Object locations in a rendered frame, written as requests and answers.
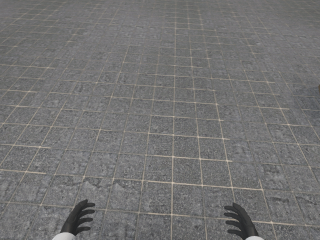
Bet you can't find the right robot hand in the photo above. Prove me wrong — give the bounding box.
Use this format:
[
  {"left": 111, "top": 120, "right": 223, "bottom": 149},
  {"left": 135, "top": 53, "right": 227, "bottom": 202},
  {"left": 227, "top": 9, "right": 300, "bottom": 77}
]
[{"left": 224, "top": 202, "right": 260, "bottom": 240}]

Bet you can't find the left robot hand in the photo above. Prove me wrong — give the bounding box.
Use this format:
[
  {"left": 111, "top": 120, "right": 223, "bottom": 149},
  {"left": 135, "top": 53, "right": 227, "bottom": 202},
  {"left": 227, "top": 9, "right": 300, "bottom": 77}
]
[{"left": 60, "top": 199, "right": 95, "bottom": 236}]

